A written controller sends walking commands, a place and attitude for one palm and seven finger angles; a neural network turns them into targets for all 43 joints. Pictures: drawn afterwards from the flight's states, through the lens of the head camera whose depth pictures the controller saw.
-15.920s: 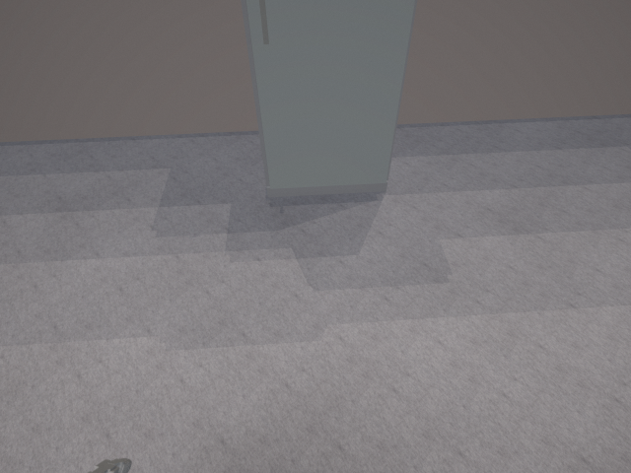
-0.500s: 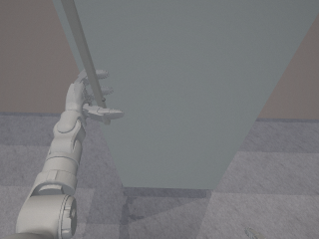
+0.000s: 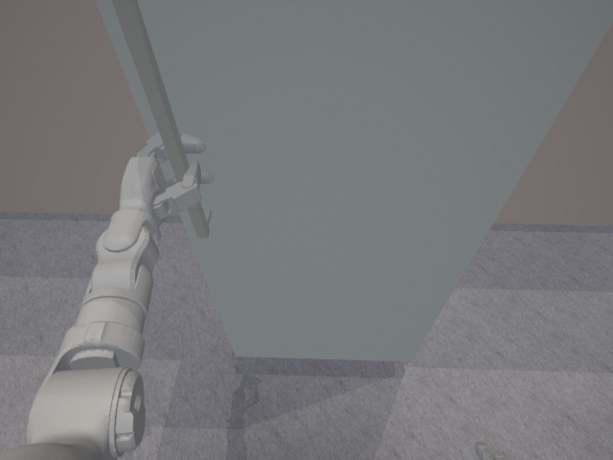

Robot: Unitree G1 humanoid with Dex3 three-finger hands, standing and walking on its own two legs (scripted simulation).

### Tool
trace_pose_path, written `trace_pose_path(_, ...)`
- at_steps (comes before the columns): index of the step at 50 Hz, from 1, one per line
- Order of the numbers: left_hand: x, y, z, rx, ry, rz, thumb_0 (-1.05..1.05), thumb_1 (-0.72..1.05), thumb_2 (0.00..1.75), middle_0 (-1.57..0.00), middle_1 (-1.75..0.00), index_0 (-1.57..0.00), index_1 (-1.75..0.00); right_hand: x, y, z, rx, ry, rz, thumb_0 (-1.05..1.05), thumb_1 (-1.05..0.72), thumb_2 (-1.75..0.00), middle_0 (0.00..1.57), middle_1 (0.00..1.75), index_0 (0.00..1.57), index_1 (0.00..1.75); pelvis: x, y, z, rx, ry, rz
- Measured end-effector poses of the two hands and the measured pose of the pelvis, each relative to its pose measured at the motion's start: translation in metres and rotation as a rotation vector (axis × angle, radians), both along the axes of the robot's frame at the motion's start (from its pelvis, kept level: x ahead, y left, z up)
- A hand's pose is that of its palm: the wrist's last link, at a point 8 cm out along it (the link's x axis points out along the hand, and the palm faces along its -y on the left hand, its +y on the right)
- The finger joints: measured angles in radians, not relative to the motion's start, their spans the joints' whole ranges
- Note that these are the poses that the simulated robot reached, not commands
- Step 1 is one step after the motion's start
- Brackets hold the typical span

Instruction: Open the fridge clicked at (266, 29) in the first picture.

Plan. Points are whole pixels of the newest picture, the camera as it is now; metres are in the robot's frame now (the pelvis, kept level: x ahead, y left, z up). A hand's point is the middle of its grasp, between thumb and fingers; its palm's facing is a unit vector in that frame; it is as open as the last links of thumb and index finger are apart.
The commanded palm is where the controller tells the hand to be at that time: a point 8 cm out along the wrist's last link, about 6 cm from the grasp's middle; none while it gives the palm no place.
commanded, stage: grip the handle and tug to test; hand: left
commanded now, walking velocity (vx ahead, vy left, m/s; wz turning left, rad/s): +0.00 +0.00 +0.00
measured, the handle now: (174, 129) +0.48 +0.18 +0.19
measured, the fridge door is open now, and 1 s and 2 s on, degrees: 0 1 30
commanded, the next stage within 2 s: pull the door a little, standing still in 0.68 s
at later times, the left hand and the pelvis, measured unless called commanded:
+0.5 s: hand (195, 188) +0.43 +0.15 +0.13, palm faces +0.00 -1.00 -0.01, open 5.3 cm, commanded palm +0.39 +0.20 +0.13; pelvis +0.00 +0.00 +0.00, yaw +0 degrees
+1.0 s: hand (193, 195) +0.42 +0.15 +0.14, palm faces -0.02 -1.00 +0.00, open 5.3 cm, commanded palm +0.36 +0.20 +0.13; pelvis +0.03 +0.00 +0.00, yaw +0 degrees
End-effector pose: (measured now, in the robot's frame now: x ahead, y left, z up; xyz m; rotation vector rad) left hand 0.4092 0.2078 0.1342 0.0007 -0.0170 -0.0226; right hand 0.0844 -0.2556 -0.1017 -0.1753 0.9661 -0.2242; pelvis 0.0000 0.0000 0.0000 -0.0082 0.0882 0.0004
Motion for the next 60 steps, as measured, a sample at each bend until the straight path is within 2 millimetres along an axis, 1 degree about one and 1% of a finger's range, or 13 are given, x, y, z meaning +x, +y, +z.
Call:
trace_pose_path(15,0.0,-0.002,0.0,0.004,-0.003,0.012,0.01,0.77,0.85,-0.43,-1.4,-0.41,-1.4,-0.001,0.003,-0.002,0.008,0.003,0.006,0.01,-0.91,-0.9,0.2,0.29,0.2,0.3,-0.001,0.0,-0.001,-0.002,0.002,0.005)
trace_pose_path(26,-0.002,-0.003,0.0,0.007,-0.005,0.019,0.01,0.79,0.84,-0.4,-1.4,-0.38,-1.4,0.007,0.005,0.0,0.022,-0.019,0.003,0.01,-0.91,-0.9,0.2,0.29,0.2,0.3,0.004,0.001,0.0,0.001,0.002,-0.006)
trace_pose_path(33,-0.006,-0.003,0.0,0.008,-0.009,0.01,0.01,0.8,0.83,-0.37,-1.4,-0.34,-1.4,0.022,0.005,0.005,0.028,-0.052,-0.003,0.01,-0.91,-0.9,0.2,0.29,0.2,0.3,0.014,0.002,0.002,0.003,-0.003,-0.017)
trace_pose_path(43,-0.011,-0.002,0.0,0.001,0.001,-0.002,0.01,0.79,0.83,-0.38,-1.4,-0.37,-1.4,0.057,0.008,0.011,0.02,-0.084,0.032,0.01,-0.91,-0.9,0.2,0.29,0.2,0.3,0.026,0.001,0.003,0.003,-0.008,-0.005)
trace_pose_path(49,-0.013,-0.002,0.001,-0.001,0.014,0.004,0.01,0.79,0.83,-0.38,-1.4,-0.38,-1.4,0.073,0.011,0.016,0.028,-0.115,0.046,0.01,-0.91,-0.9,0.2,0.29,0.2,0.3,0.029,0.001,0.004,0.004,-0.007,-0.007)
trace_pose_path(54,-0.025,-0.003,0.001,0.0,0.008,0.0,0.01,0.79,0.82,-0.37,-1.4,-0.37,-1.4,0.081,0.014,0.021,0.046,-0.149,0.045,0.01,-0.91,-0.9,0.2,0.29,0.2,0.3,0.033,0.0,0.005,0.007,-0.014,-0.017)
trace_pose_path(57,-0.039,-0.004,0.0,0.004,0.002,-0.008,0.01,0.79,0.81,-0.37,-1.4,-0.36,-1.4,0.085,0.015,0.024,0.055,-0.168,0.044,0.01,-0.91,-0.9,0.2,0.29,0.2,0.3,0.036,0.0,0.006,0.008,-0.024,-0.023)
trace_pose_path(60,-0.059,-0.006,0.0,0.005,-0.002,-0.016,0.01,0.78,0.8,-0.37,-1.39,-0.34,-1.39,0.091,0.017,0.027,0.061,-0.19,0.046,0.01,-0.91,-0.9,0.2,0.29,0.2,0.3,0.038,0.0,0.007,0.009,-0.035,-0.027)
